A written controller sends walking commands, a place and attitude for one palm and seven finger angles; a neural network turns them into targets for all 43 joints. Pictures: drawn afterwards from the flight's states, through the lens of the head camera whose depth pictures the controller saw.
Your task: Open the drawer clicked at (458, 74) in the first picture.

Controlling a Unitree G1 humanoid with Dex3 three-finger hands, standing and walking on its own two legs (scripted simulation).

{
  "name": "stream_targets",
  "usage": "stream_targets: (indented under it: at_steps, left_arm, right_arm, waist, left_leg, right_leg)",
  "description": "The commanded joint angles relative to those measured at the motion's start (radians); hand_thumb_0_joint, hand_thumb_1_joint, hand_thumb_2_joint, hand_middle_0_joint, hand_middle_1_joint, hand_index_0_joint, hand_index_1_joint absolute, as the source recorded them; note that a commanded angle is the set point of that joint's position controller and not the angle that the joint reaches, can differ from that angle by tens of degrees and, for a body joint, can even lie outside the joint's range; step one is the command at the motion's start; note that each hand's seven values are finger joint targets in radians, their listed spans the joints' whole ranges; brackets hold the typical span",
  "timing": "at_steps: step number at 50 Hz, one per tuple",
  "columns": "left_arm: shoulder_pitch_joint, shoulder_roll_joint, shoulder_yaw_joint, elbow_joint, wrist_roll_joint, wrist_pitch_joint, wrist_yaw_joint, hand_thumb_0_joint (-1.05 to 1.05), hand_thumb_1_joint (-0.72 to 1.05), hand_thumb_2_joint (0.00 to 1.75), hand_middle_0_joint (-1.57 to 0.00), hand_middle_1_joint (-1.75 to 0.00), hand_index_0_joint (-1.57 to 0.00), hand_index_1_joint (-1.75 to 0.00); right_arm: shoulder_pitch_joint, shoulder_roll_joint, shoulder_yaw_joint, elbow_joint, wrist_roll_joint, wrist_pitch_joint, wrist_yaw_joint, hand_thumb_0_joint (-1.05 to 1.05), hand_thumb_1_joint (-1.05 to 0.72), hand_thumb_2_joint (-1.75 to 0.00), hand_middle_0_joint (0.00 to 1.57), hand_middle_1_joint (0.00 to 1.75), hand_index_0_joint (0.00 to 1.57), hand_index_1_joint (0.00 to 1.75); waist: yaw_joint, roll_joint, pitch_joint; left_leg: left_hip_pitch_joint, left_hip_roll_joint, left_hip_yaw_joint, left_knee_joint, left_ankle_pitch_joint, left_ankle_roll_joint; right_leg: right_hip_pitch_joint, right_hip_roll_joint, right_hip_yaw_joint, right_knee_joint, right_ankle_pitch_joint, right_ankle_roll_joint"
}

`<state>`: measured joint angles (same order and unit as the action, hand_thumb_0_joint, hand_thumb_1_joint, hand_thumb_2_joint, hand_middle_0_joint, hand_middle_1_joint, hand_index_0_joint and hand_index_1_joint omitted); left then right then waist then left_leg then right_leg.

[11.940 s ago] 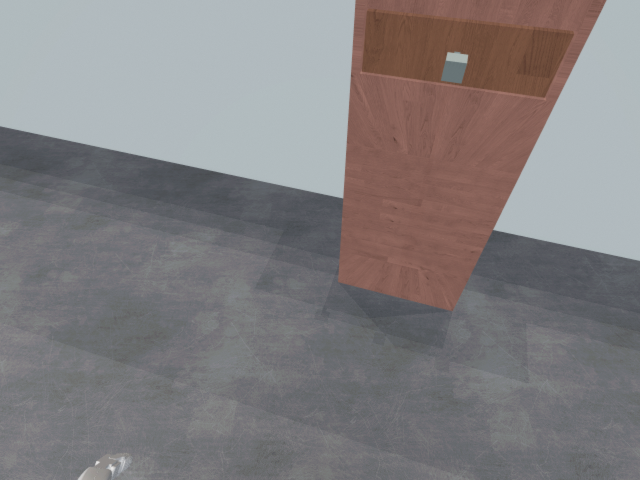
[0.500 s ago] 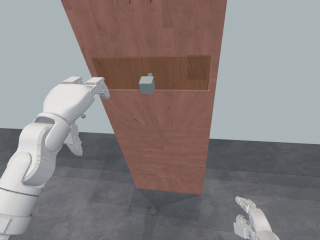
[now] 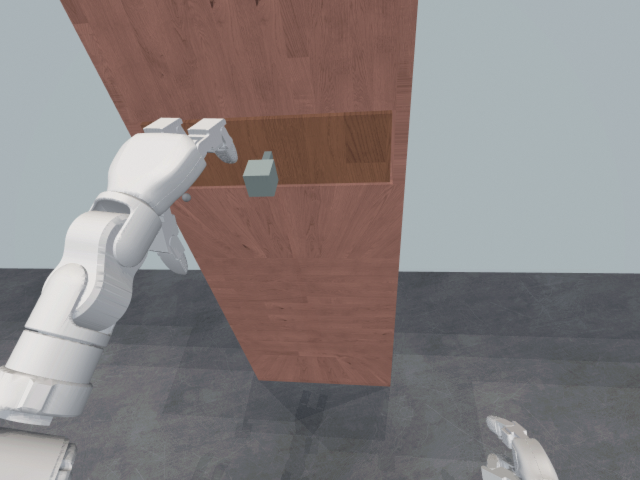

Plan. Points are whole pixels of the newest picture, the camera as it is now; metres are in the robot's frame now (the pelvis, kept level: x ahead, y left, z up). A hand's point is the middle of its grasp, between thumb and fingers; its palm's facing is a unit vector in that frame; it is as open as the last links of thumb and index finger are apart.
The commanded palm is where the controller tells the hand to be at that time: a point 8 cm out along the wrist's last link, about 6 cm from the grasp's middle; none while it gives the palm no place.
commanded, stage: move the hooked fingers above the handle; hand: left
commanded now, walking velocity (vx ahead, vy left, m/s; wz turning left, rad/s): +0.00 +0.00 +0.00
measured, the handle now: (263, 169) +0.52 +0.14 +0.13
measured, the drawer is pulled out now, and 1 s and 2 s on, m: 0.00 0.00 0.00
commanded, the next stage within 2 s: none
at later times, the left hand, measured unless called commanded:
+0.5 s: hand (229, 153) +0.44 +0.15 +0.21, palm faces +0.19 -0.08 -0.98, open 13.8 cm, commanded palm +0.41 +0.18 +0.26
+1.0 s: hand (280, 134) +0.49 +0.09 +0.20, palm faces +0.16 -0.11 -0.98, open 13.8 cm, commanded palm +0.47 +0.17 +0.25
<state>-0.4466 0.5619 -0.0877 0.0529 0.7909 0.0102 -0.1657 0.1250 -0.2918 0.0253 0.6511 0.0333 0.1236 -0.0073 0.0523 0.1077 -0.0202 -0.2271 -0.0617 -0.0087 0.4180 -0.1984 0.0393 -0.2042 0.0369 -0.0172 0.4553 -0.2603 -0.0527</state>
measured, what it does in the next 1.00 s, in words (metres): stands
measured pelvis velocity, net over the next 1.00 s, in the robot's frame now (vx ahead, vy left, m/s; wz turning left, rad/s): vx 0.02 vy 0.00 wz -0.02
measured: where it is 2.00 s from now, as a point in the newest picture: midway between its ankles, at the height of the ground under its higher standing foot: outside the picture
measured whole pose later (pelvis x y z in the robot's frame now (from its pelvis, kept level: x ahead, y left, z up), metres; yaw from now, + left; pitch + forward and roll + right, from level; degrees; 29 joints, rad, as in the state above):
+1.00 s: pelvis +0.02 +0.00 +0.00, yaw -1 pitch +6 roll +1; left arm -0.93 0.39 -0.26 0.61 0.86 0.07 0.02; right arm 0.14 -0.26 0.04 0.70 0.05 0.17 -0.04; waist -0.02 0.07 -0.06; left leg -0.31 -0.06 0.02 0.43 -0.23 0.04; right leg -0.30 0.04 0.01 0.49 -0.29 -0.05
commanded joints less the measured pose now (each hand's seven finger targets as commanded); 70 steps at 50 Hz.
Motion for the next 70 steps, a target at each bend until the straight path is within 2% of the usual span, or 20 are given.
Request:
stream_targets:
  at_steps: [1,4,8,9,12,14,17,19,23,26,29,33,38,43,46,50,53,57,63,70]
  left_arm:
    - [-0.446,0.257,0.215,0.031,0.028,0.115,0.116,0.00,-0.50,0.30,-0.30,-1.20,-0.30,-1.20]
    - [-0.433,0.226,0.140,0.040,0.075,0.196,0.084,0.00,-0.50,0.30,-0.30,-1.20,-0.30,-1.20]
    - [-0.499,0.083,-0.053,-0.030,0.081,0.241,-0.024,0.00,-0.50,0.30,-0.30,-1.20,-0.30,-1.20]
    - [-0.506,0.113,-0.037,-0.044,0.080,0.229,-0.044,0.00,-0.50,0.30,-0.30,-1.20,-0.30,-1.20]
    - [-0.635,0.122,-0.051,-0.152,0.073,0.154,-0.065,0.00,-0.50,0.30,-0.30,-1.20,-0.30,-1.20]
    - [-0.698,0.185,0.014,-0.197,0.070,0.092,-0.029,0.00,-0.50,0.30,-0.30,-1.20,-0.30,-1.20]
    - [-0.737,0.199,0.079,-0.096,0.061,0.049,0.060,0.00,-0.50,0.30,-0.30,-1.20,-0.30,-1.20]
    - [-0.727,0.269,0.176,0.022,0.062,0.068,0.127,0.00,-0.50,0.30,-0.30,-1.20,-0.30,-1.20]
    - [-0.692,0.196,0.124,0.294,0.073,0.161,0.190,0.00,-0.50,0.30,-0.30,-1.20,-0.30,-1.20]
    - [-0.718,0.173,0.046,0.311,0.140,0.251,0.156,0.00,-0.50,0.30,-0.30,-1.20,-0.30,-1.20]
    - [-0.717,0.036,-0.098,0.320,0.146,0.329,0.061,0.00,-0.50,0.30,-0.30,-1.20,-0.30,-1.20]
    - [-0.799,-0.044,-0.197,0.145,0.090,0.268,-0.064,0.00,-0.50,0.30,-0.30,-1.20,-0.30,-1.20]
    - [-0.958,0.057,-0.095,-0.002,0.057,0.074,-0.001,0.00,-0.50,0.30,-0.30,-1.20,-0.30,-1.20]
    - [-0.932,0.214,0.143,0.340,0.060,0.067,0.219,0.00,-0.50,0.30,-0.30,-1.20,-0.30,-1.20]
    - [-0.963,0.187,0.067,0.467,0.093,0.124,0.261,0.00,-0.50,0.30,-0.30,-1.20,-0.30,-1.20]
    - [-0.938,0.224,0.050,0.623,0.163,0.245,0.246,0.00,-0.50,0.30,-0.30,-1.20,-0.30,-1.20]
    - [-0.887,0.283,0.072,0.695,0.165,0.289,0.223,0.00,-0.50,0.30,-0.30,-1.20,-0.30,-1.20]
    - [-0.921,0.269,0.010,0.722,0.170,0.334,0.191,0.00,-0.50,0.30,-0.30,-1.20,-0.30,-1.20]
    - [-0.897,0.308,-0.010,0.811,0.163,0.300,0.128,0.00,-0.50,0.30,-0.30,-1.20,-0.30,-1.20]
    - [-0.910,0.311,-0.019,0.818,0.148,0.222,0.107,0.00,-0.50,0.30,-0.30,-1.20,-0.30,-1.20]
  right_arm:
    - [-0.149,-0.077,-0.023,-0.131,0.011,-0.020,0.017,0.00,-0.90,-0.90,0.20,0.30,0.20,0.30]
    - [-0.161,-0.093,-0.027,-0.150,0.018,-0.005,0.022,0.00,-0.90,-0.90,0.20,0.30,0.20,0.30]
    - [-0.182,-0.092,-0.031,-0.189,0.034,0.007,0.015,0.00,-0.90,-0.90,0.20,0.30,0.20,0.30]
    - [-0.171,-0.092,-0.030,-0.188,0.031,0.004,0.010,0.00,-0.90,-0.90,0.20,0.30,0.20,0.30]
    - [-0.158,-0.080,-0.025,-0.184,0.023,-0.007,-0.007,0.00,-0.90,-0.90,0.20,0.30,0.20,0.30]
    - [-0.137,-0.070,-0.024,-0.167,0.014,-0.023,-0.011,0.00,-0.90,-0.90,0.20,0.30,0.20,0.30]
    - [-0.099,-0.062,-0.022,-0.132,0.008,-0.028,-0.011,0.00,-0.90,-0.90,0.20,0.30,0.20,0.30]
    - [-0.092,-0.058,-0.015,-0.108,0.006,-0.026,-0.005,0.00,-0.90,-0.90,0.20,0.30,0.20,0.30]
    - [-0.105,-0.068,-0.013,-0.081,0.017,0.006,-0.003,0.00,-0.90,-0.90,0.20,0.30,0.20,0.30]
    - [-0.125,-0.077,-0.013,-0.103,0.014,0.026,0.004,0.00,-0.90,-0.90,0.20,0.30,0.20,0.30]
    - [-0.123,-0.091,-0.027,-0.135,0.034,0.049,0.014,0.00,-0.90,-0.90,0.20,0.30,0.20,0.30]
    - [-0.107,-0.093,-0.039,-0.175,0.037,0.044,0.002,0.00,-0.90,-0.90,0.20,0.30,0.20,0.30]
    - [-0.031,-0.076,-0.046,-0.133,0.017,0.005,-0.016,0.00,-0.90,-0.90,0.20,0.30,0.20,0.30]
    - [0.017,-0.074,-0.034,-0.050,0.010,-0.002,-0.024,0.00,-0.90,-0.90,0.20,0.30,0.20,0.30]
    - [-0.010,-0.069,-0.018,-0.050,0.022,0.010,-0.034,0.00,-0.90,-0.90,0.20,0.30,0.20,0.30]
    - [-0.035,-0.078,-0.008,-0.050,0.024,0.046,-0.035,0.00,-0.90,-0.90,0.20,0.30,0.20,0.30]
    - [-0.068,-0.087,0.001,-0.055,0.033,0.068,-0.053,0.00,-0.90,-0.90,0.20,0.30,0.20,0.30]
    - [-0.105,-0.090,0.012,-0.063,0.052,0.071,-0.084,0.00,-0.90,-0.90,0.20,0.30,0.20,0.30]
    - [-0.093,-0.106,0.016,-0.084,0.066,0.061,-0.126,0.00,-0.90,-0.90,0.20,0.30,0.20,0.30]
    - [-0.040,-0.119,0.002,-0.108,0.069,0.036,-0.137,0.00,-0.90,-0.90,0.20,0.30,0.20,0.30]
  waist:
    - [0.041,-0.116,-0.221]
    - [0.035,-0.122,-0.321]
    - [-0.031,-0.173,-0.323]
    - [-0.031,-0.197,-0.338]
    - [-0.047,-0.124,-0.364]
    - [-0.032,-0.066,-0.406]
    - [-0.015,-0.052,-0.370]
    - [0.016,-0.092,-0.379]
    - [0.007,-0.181,-0.269]
    - [0.021,-0.150,-0.389]
    - [-0.033,-0.176,-0.383]
    - [-0.088,-0.197,-0.412]
    - [-0.073,-0.054,-0.454]
    - [-0.020,-0.167,-0.365]
    - [-0.036,-0.229,-0.343]
    - [-0.011,-0.166,-0.388]
    - [-0.005,-0.232,-0.345]
    - [-0.027,-0.256,-0.290]
    - [-0.056,-0.300,-0.242]
    - [-0.082,-0.251,-0.212]
  left_leg:
    - [0.005,0.022,0.008,-0.033,0.254,-0.022]
    - [0.029,0.019,0.015,-0.020,0.283,-0.018]
    - [0.070,0.012,0.007,0.007,0.254,0.003]
    - [0.074,0.009,0.003,0.010,0.254,0.011]
    - [0.130,0.001,-0.016,0.017,0.263,0.016]
    - [0.162,0.002,-0.027,0.027,0.311,0.009]
    - [0.140,0.008,-0.032,0.021,0.353,-0.013]
    - [0.091,0.009,-0.021,0.013,0.361,-0.021]
    - [0.010,0.025,0.015,-0.020,0.278,-0.027]
    - [0.016,0.025,0.026,-0.016,0.344,-0.024]
    - [0.050,0.026,0.020,0.006,0.351,-0.008]
    - [0.126,0.008,-0.005,0.037,0.371,0.023]
    - [0.208,0.005,-0.039,0.062,0.448,0.006]
    - [0.034,0.011,-0.004,0.023,0.344,-0.017]
    - [-0.038,0.023,0.023,-0.002,0.270,-0.016]
    - [-0.071,0.031,0.042,-0.014,0.298,-0.023]
    - [-0.101,0.037,0.056,-0.029,0.240,-0.015]
    - [-0.106,0.042,0.060,-0.046,0.125,-0.003]
    - [-0.138,0.042,0.059,-0.032,0.019,0.006]
    - [-0.167,0.044,0.057,0.002,-0.023,0.008]
  right_leg:
    - [0.110,-0.047,0.030,-0.052,0.270,0.014]
    - [0.153,-0.055,0.042,-0.030,0.311,0.017]
    - [0.108,-0.058,0.045,-0.031,0.358,0.031]
    - [0.116,-0.060,0.045,-0.026,0.375,0.036]
    - [0.081,-0.053,0.041,-0.020,0.347,0.029]
    - [0.084,-0.048,0.040,-0.015,0.348,0.019]
    - [0.061,-0.034,0.018,-0.010,0.334,0.006]
    - [0.106,-0.035,0.016,-0.007,0.341,0.003]
    - [0.099,-0.041,0.019,-0.034,0.296,0.013]
    - [0.163,-0.054,0.032,-0.001,0.389,0.015]
    - [0.122,-0.055,0.027,-0.001,0.436,0.021]
    - [0.091,-0.053,0.031,0.005,0.495,0.031]
    - [0.036,-0.039,0.031,0.014,0.436,0.011]
    - [0.076,-0.029,0.015,0.005,0.365,0.006]
    - [0.096,-0.039,0.032,-0.004,0.337,0.017]
    - [0.164,-0.053,0.047,0.002,0.390,0.021]
    - [0.190,-0.061,0.071,-0.027,0.354,0.032]
    - [0.142,-0.071,0.091,-0.065,0.216,0.044]
    - [0.113,-0.089,0.127,-0.100,0.081,0.059]
    - [0.058,-0.096,0.154,-0.111,0.016,0.057]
